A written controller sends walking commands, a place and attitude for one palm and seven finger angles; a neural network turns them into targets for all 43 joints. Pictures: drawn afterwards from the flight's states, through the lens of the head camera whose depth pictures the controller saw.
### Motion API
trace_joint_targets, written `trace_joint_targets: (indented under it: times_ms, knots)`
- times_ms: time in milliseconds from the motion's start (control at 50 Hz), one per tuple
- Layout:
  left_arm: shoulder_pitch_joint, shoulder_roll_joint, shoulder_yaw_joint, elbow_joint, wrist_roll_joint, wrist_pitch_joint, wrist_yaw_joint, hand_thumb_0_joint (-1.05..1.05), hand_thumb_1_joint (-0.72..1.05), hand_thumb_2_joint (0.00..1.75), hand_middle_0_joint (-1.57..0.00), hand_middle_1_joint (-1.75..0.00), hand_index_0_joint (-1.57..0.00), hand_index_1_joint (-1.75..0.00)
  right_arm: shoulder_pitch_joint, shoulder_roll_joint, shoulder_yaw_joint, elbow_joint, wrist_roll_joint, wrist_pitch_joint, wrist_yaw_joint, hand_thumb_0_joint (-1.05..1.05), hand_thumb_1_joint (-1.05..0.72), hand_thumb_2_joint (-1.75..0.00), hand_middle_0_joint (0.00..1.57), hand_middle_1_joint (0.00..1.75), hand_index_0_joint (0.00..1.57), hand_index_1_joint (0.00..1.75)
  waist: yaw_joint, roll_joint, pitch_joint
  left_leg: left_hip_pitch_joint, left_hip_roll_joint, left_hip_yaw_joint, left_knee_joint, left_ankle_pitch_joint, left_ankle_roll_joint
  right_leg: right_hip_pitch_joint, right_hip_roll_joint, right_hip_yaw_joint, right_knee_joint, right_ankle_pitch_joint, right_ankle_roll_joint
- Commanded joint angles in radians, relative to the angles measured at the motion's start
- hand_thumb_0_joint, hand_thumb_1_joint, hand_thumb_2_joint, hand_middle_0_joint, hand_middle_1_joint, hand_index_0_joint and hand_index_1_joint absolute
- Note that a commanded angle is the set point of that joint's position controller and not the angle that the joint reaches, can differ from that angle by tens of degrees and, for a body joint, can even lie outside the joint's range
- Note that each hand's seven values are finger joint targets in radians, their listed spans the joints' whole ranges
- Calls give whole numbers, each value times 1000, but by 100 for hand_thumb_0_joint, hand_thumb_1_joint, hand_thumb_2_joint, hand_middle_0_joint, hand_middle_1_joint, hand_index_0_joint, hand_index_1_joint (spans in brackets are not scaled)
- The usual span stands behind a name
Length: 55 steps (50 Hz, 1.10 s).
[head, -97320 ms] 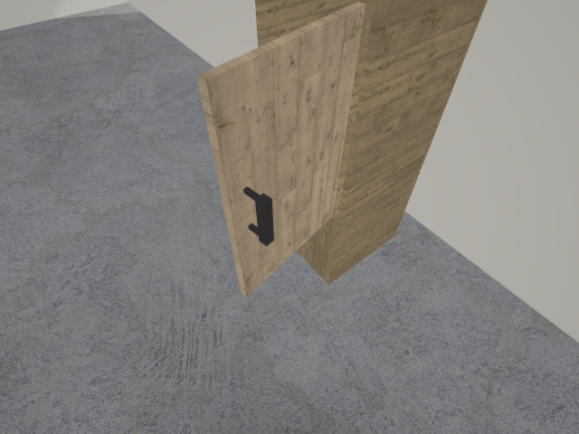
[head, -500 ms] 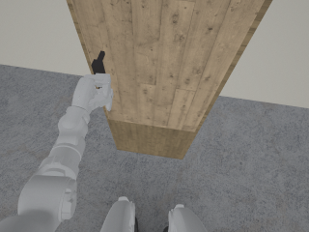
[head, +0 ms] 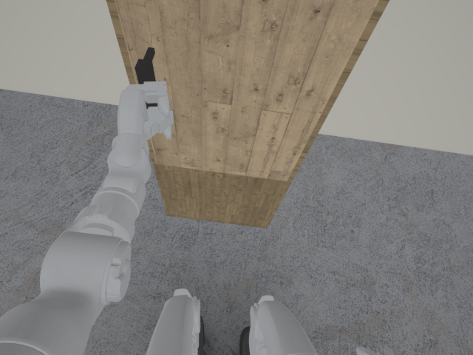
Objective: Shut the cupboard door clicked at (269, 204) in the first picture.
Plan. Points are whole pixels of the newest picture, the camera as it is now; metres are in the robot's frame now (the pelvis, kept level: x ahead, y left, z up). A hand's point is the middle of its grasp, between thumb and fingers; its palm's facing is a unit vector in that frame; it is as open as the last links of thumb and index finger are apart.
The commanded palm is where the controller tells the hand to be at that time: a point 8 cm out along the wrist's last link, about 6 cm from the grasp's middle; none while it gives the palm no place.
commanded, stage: pull the fist back off the door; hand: left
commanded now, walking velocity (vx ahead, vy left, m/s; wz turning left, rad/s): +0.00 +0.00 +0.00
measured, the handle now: (152, 86) +0.57 +0.13 +0.08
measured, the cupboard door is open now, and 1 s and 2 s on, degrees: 0 0 0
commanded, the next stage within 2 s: draw the hand back to the body in 0.64 s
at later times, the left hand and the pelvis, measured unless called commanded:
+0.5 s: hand (184, 129) +0.47 +0.07 +0.07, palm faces -0.04 -1.00 -0.02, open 3.1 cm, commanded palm +0.44 +0.12 +0.08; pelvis +0.03 -0.01 +0.02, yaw -5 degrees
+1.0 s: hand (159, 144) +0.41 +0.10 +0.12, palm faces -0.06 -1.00 -0.03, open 3.1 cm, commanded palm +0.38 +0.16 +0.13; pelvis +0.10 -0.02 +0.06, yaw -3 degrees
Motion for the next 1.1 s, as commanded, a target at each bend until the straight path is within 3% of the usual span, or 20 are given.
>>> trace_joint_targets:
  times_ms: [0,80,120,180,260,320,360,400,440,540,580,660,700,740,780,800,820,880,940,1080]
  knots:
    - [-642,3,-70,-225,44,-73,-36,0,90,90,-130,-150,-130,-150,124,-200,-74,-61,-3,-17,-11,0,-90,-90,20,30,20,30,-126,113,-390,568,47,-230,-250,-347,-39,-139,9,74,-187,-80,-3]
    - [-574,54,11,-192,-19,-55,-52,0,90,90,-130,-150,-130,-150,115,-201,-66,-81,4,-15,-13,0,-90,-90,20,30,20,30,-89,71,-400,488,32,-194,-247,-334,-35,-57,13,84,-196,-96,-3]
    - [-531,102,50,-191,-14,-63,-54,0,90,90,-130,-150,-130,-150,116,-200,-65,-87,6,-12,-11,0,-90,-90,20,30,20,30,-74,36,-392,434,25,-168,-235,-328,-29,-14,15,96,-206,-116,-1]
    - [-457,149,96,-212,0,-84,-50,0,90,90,-130,-150,-130,-150,115,-195,-64,-103,4,-5,-5,0,-90,-90,20,30,20,30,-38,67,-410,420,25,-157,-238,-310,-29,12,15,100,-193,-113,-4]
    - [-292,190,154,-241,-1,-84,-47,0,90,90,-130,-150,-130,-150,108,-182,-64,-141,12,22,0,0,-90,-90,20,30,20,30,10,3,-397,363,17,-105,-239,-292,-22,118,23,125,-237,-159,0]
    - [-252,184,148,-349,-2,-96,-46,0,90,90,-130,-150,-130,-150,92,-170,-68,-163,21,37,-3,0,-90,-90,20,30,20,30,25,4,-391,376,16,-81,-247,-273,-21,164,23,137,-264,-173,4]
    - [-192,175,152,-455,-23,-111,-48,0,90,90,-130,-150,-130,-150,82,-163,-73,-183,24,40,-6,0,-90,-90,20,30,20,30,42,16,-442,423,18,-70,-252,-219,-19,209,28,140,-271,-135,4]
    - [-96,130,119,-528,-35,-117,-57,0,90,90,-130,-150,-130,-150,68,-153,-77,-191,32,44,-6,0,-90,-90,20,30,20,30,58,2,-429,460,20,-64,-268,-205,-23,229,32,139,-292,-132,6]
    - [5,76,83,-572,-48,-108,-62,0,90,90,-130,-150,-130,-150,46,-149,-78,-197,38,48,-7,0,-90,-90,20,30,20,30,54,-28,-356,460,21,-57,-285,-206,-20,233,33,134,-317,-133,8]
    - [243,6,17,-709,-61,-92,-83,0,90,90,-130,-150,-130,-150,31,-136,-83,-209,42,52,-10,0,-90,-90,20,30,20,30,73,-44,-346,544,27,-43,-270,35,-17,297,36,114,-305,93,5]
    - [249,-13,-10,-767,-65,-92,-89,0,90,90,-130,-150,-130,-150,25,-131,-83,-203,43,52,-14,0,-90,-90,20,30,20,30,61,-15,-347,596,28,-45,-250,126,-17,282,33,106,-284,195,6]
    - [345,-5,-12,-841,-66,-92,-99,0,90,90,-130,-150,-130,-150,7,-125,-84,-212,42,58,-19,0,-90,-90,20,30,20,30,77,-8,-355,624,23,-39,-222,256,-17,317,29,111,-258,342,6]
    - [353,-41,-50,-877,-61,-90,-107,0,90,90,-130,-150,-130,-150,-10,-113,-85,-211,41,63,-16,0,-90,-90,20,30,20,30,73,1,-371,651,24,-42,-211,303,-21,315,24,109,-246,387,8]
    - [410,-43,-47,-905,-64,-82,-112,0,90,90,-130,-150,-130,-150,-24,-110,-88,-220,41,68,-15,0,-90,-90,20,30,20,30,87,12,-388,677,23,-41,-206,335,-24,321,25,109,-244,414,7]
    - [523,16,-4,-1043,-76,-69,-121,0,90,90,-130,-150,-130,-150,-34,-107,-87,-254,47,74,-15,0,-90,-90,20,30,20,30,135,50,-473,749,21,-39,-224,444,-27,414,25,115,-244,504,3]
    - [579,2,-24,-1108,-84,-55,-130,0,90,90,-130,-150,-130,-150,-45,-100,-84,-274,51,77,-13,0,-90,-90,20,30,20,30,138,52,-481,775,19,-34,-237,481,-25,451,24,114,-255,541,6]
    - [647,17,-7,-1147,-95,-35,-136,0,90,90,-130,-150,-130,-150,-48,-95,-80,-288,55,82,-15,0,-90,-90,20,30,20,30,148,12,-476,769,18,-31,-249,495,-22,500,24,117,-269,578,11]
    - [743,18,-15,-1203,-108,32,-159,0,90,90,-130,-150,-130,-150,-64,-85,-66,-310,65,93,-25,0,-90,-90,20,30,20,30,132,-30,-368,726,15,-20,-284,466,-11,553,21,122,-308,634,22]
    - [782,20,-3,-1235,-128,80,-179,0,90,90,-130,-150,-130,-150,-86,-86,-60,-323,72,93,-37,0,-90,-90,20,30,20,30,113,-65,-274,690,9,-15,-325,327,-10,573,19,121,-363,558,27]
    - [849,55,12,-1363,-165,119,-231,0,90,90,-130,-150,-130,-150,-120,-88,-43,-343,79,54,-63,0,-90,-90,20,30,20,30,117,-2,-243,768,5,-28,-385,290,-8,609,19,113,-427,470,18]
